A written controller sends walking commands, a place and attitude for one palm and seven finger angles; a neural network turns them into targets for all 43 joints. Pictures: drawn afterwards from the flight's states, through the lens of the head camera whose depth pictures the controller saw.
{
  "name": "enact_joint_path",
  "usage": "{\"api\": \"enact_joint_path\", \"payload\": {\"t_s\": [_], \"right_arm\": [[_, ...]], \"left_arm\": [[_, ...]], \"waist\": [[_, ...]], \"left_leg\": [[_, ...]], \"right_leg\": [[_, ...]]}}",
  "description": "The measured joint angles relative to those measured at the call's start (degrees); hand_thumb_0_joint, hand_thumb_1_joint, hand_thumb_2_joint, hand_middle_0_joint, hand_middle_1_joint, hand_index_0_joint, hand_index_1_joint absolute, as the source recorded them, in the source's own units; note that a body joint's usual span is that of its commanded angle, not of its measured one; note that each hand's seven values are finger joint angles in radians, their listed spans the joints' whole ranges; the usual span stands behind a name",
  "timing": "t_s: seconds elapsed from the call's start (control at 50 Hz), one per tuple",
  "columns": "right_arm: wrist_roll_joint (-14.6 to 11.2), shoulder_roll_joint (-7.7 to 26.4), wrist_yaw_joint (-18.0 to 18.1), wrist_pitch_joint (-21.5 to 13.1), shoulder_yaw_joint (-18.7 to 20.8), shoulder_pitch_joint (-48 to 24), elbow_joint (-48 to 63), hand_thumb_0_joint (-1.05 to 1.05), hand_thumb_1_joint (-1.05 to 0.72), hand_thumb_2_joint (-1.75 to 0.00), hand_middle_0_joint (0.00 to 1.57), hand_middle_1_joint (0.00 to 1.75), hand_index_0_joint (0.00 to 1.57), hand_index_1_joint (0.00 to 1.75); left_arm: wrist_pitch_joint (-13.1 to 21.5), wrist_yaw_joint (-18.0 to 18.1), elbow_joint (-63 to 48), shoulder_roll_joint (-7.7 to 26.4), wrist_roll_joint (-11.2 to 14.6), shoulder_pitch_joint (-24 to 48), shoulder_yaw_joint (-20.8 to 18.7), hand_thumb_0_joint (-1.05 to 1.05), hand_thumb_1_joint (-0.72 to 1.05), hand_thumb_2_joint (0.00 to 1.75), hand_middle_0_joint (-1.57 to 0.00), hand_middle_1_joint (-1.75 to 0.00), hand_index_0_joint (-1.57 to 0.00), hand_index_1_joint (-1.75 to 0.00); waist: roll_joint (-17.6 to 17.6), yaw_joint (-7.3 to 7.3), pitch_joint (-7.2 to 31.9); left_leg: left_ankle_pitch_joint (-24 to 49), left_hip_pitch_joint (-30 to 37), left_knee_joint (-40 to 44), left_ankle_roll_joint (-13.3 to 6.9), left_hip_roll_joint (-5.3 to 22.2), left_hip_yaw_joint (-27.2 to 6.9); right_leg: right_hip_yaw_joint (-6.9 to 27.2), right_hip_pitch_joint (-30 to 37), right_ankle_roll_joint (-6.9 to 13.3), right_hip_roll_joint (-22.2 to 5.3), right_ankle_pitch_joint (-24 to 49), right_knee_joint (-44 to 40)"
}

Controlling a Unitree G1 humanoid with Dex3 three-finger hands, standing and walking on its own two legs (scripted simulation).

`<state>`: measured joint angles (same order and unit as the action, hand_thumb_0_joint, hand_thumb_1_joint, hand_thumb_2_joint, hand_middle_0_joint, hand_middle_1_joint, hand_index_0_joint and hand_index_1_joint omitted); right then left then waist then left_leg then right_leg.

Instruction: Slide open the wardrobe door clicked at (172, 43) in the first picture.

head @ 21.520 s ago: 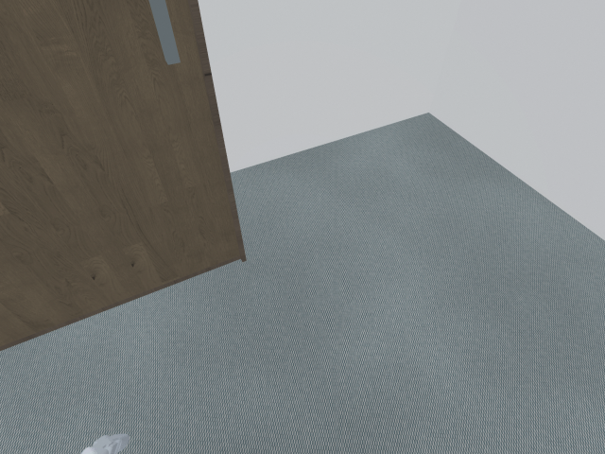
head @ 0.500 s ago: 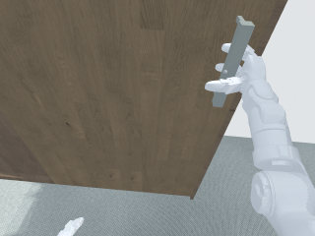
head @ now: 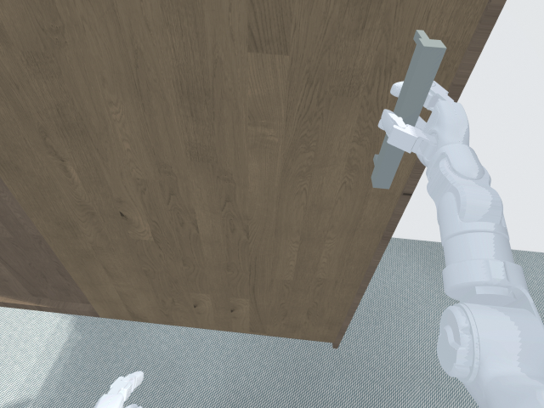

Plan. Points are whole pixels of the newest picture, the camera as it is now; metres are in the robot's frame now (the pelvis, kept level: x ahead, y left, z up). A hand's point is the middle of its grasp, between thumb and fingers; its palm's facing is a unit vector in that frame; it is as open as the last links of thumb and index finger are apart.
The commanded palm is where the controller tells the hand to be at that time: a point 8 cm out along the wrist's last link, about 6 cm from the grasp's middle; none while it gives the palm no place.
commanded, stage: grip the handle and tug to test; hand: right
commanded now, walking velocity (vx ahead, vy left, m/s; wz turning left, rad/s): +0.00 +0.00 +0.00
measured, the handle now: (398, 116) +0.50 -0.14 +0.22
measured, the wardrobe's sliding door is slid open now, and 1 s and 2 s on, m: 0.00 0.00 0.00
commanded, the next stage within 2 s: tug the door sideways, standing still in 0.78 s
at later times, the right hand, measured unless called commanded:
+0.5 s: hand (394, 129) +0.44 -0.12 +0.23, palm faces +0.01 +1.00 +0.03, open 6.4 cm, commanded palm +0.40 -0.17 +0.23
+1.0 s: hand (394, 130) +0.44 -0.12 +0.23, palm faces +0.01 +1.00 +0.01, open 6.4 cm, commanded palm +0.42 -0.15 +0.23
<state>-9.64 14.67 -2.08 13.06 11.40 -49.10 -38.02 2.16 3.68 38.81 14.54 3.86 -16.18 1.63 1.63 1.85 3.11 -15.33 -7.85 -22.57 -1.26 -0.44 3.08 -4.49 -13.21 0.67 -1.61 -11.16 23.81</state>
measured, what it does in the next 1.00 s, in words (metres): stands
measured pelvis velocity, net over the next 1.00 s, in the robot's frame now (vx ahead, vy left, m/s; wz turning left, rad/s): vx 0.04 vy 0.01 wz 0.01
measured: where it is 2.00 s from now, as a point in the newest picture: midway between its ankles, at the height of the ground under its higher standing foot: outside the picture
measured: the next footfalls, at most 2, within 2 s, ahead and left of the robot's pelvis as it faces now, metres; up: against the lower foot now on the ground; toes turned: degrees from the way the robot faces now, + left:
none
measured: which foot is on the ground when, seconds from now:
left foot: down 0.00-1.00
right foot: down 0.00-1.00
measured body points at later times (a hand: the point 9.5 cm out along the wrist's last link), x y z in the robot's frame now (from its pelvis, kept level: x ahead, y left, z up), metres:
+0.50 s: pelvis +0.01 +0.00 +0.00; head -0.01 +0.02 +0.45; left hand +0.13 +0.25 -0.11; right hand +0.43 -0.17 +0.23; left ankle -0.04 +0.10 -0.74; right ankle +0.01 -0.11 -0.74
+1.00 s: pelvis +0.04 +0.01 +0.00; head +0.03 +0.03 +0.45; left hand +0.21 +0.25 -0.09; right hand +0.43 -0.17 +0.23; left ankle -0.04 +0.10 -0.74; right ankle +0.02 -0.11 -0.74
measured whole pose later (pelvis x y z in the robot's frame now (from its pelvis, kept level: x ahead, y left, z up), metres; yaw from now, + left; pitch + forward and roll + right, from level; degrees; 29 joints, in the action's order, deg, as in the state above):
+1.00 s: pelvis +0.04 +0.01 +0.00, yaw +0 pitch +1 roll -1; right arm -10.9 12.4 -1.2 26.1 10.9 -34.6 -9.8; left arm -2.1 2.9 35.3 14.7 3.7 -10.9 1.7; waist 1.8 -0.3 4.3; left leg -17.8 -4.0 -20.9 -1.6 -0.5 2.5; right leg -4.3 -9.2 0.0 -1.4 -13.8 22.1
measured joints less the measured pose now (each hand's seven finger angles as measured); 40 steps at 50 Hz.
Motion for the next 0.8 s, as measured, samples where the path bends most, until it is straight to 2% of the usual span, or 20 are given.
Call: {"api": "enact_joint_path", "payload": {"t_s": [0.4, 0.54, 0.64, 0.8], "right_arm": [[0.14, -0.63, 0.41, 1.72, 0.2, 1.98, 3.22, 0.0, -0.62, -0.79, 0.34, 1.38, 0.33, 1.35], [-0.03, -0.59, 1.18, 2.65, 1.0, 5.29, 7.76, -0.01, -0.64, -0.78, 0.32, 1.38, 0.31, 1.35], [-0.29, -0.74, 1.59, 4.18, 1.67, 8.88, 13.33, -0.01, -0.67, -0.75, 0.29, 1.39, 0.28, 1.34], [-0.85, -1.02, 1.57, 8.53, 1.96, 13.72, 22.64, -0.01, -0.69, -0.73, 0.27, 1.39, 0.26, 1.33]], "left_arm": [[-1.44, 0.09, -0.72, -0.48, -0.23, 0.71, 0.35, 0.01, 0.9, 0.9, -0.2, -0.3, -0.2, -0.3], [-1.96, -0.32, -1.62, -0.27, -0.13, 0.85, 0.1, 0.01, 0.9, 0.9, -0.2, -0.3, -0.2, -0.3], [-2.57, -0.72, -2.48, -0.16, -0.05, 1.35, 0.06, 0.01, 0.9, 0.9, -0.2, -0.3, -0.2, -0.3], [-3.87, -1.12, -3.75, -0.02, 0.0, 3.04, 0.04, 0.01, 0.9, 0.9, -0.2, -0.3, -0.2, -0.3]], "waist": [[0.17, -0.01, 0.16], [0.43, 0.36, 0.21], [0.55, 0.57, 0.27], [0.5, 0.19, 0.74]], "left_leg": [[-0.06, 0.89, 0.53, -0.01, -0.05, -0.31], [-0.06, 1.48, 0.94, -0.09, -0.17, -1.0], [-0.31, 2.16, 1.3, -0.13, -0.28, -1.6], [-1.02, 2.92, 1.77, -0.24, -0.31, -2.05]], "right_leg": [[-0.26, 1.0, -0.07, -0.03, -0.19, -0.49], [-0.92, 2.01, -0.2, -0.16, -0.27, -1.22], [-1.49, 3.0, -0.34, -0.27, -0.63, -1.76], [-1.86, 3.99, -0.57, -0.28, -1.38, -2.37]]}}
